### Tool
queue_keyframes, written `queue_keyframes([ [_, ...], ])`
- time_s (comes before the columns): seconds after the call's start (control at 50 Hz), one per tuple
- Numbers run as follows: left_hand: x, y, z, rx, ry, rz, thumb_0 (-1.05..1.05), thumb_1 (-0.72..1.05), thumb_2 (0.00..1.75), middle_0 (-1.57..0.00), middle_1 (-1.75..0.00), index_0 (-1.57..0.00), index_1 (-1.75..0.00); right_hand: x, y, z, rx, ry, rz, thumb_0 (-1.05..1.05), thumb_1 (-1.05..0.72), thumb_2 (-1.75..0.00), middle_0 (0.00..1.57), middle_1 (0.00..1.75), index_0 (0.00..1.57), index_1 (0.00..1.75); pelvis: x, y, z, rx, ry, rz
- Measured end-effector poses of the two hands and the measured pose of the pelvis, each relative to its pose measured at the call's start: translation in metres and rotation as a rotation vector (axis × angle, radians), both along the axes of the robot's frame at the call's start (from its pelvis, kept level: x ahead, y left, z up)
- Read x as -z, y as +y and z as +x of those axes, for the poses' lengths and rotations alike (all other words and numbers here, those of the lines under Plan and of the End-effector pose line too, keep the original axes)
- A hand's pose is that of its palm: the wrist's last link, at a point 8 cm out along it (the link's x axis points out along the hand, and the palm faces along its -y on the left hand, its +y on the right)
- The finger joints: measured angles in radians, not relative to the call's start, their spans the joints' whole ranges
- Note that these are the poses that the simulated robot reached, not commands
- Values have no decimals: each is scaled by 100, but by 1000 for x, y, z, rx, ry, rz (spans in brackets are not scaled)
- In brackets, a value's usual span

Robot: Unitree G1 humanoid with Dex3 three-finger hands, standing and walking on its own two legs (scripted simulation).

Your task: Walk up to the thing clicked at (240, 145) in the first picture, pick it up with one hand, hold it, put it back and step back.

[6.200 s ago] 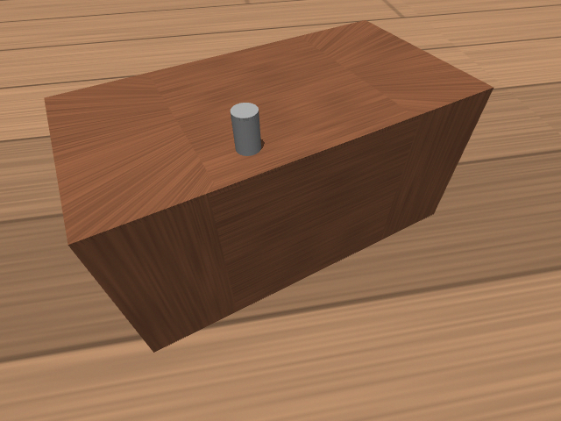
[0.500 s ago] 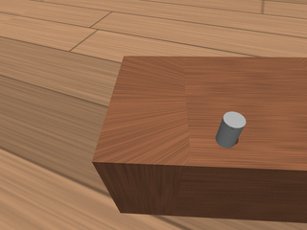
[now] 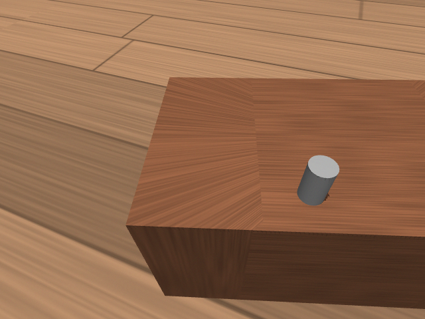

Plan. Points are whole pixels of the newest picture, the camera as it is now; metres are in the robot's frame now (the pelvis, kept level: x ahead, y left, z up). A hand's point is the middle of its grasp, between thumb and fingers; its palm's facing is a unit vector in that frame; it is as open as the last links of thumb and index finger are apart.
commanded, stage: stand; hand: right
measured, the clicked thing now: (316, 181) +0.47 -0.23 -0.07
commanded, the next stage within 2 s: rise first in 0.40 s
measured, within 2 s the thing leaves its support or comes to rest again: neither
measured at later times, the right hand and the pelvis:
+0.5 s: hand out of the picture +0.08 -0.25 -0.16, palm faces -0.04 +0.94 -0.34, open 7.4 cm; pelvis +0.00 +0.00 +0.00, yaw +0 degrees
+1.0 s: hand out of the picture +0.16 -0.27 -0.08, palm faces +0.28 +0.89 -0.37, open 15.8 cm; pelvis +0.01 +0.01 -0.01, yaw -3 degrees
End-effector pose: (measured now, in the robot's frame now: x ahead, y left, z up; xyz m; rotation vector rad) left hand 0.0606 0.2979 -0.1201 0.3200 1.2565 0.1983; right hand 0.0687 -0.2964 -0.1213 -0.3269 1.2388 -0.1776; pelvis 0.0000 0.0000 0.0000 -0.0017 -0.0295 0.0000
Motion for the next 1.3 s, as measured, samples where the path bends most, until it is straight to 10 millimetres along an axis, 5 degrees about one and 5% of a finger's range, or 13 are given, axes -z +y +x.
queue_keyframes([
  [0.52, -2, 4, 9, 7, -12, 5, 0, 91, 90, -20, -30, -20, -30, 0, 4, 6, -2, -9, 2, 1, -90, -90, 20, 29, 20, 29, 0, 4, 5, 2, 1, 1],
  [0.58, -4, -2, 26, -11, -125, -7, 1, 87, 86, -17, -26, -16, -26, -2, 10, 24, 32, -122, 14, 1, -86, -86, 17, 25, 17, 25, 3, 4, -1, 10, 15, 3],
  [0.7, -15, -15, 80, -17, -335, -17, 1, 62, 61, -9, -13, -7, -14, -16, 16, 70, 97, -355, 15, 1, -61, -61, 11, 13, 11, 13, 7, 5, -10, 24, 57, 4],
  [0.78, -22, -19, 98, -16, -397, -21, 0, 41, 43, -6, -9, -5, -9, -35, 7, 80, 121, -452, -16, 1, -38, -41, 9, 9, 9, 9, 7, 5, -5, 29, 72, 6],
  [1.08, -34, -38, 109, 24, -492, -51, 0, -31, 12, -6, -5, -5, -6, -80, -8, 73, 124, -598, -113, 0, 33, -11, 5, 5, 5, 5, 6, 7, 11, 48, 41, 1],
  [1.3, -32, -38, 109, 24, -482, -61, -1, -50, 7, -6, -5, -5, -6, -109, -8, 80, 107, -723, -133, 0, 52, -6, 5, 6, 5, 5, 5, 8, 17, 49, 22, 0],
])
